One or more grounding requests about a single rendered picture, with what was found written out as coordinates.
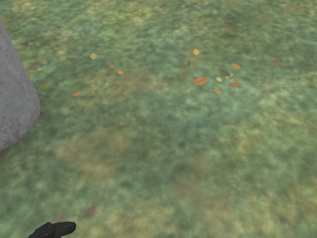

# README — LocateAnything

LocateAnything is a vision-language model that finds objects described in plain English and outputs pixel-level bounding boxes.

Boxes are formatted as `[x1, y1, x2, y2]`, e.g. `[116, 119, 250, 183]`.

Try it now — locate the left robot hand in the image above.
[26, 221, 76, 238]

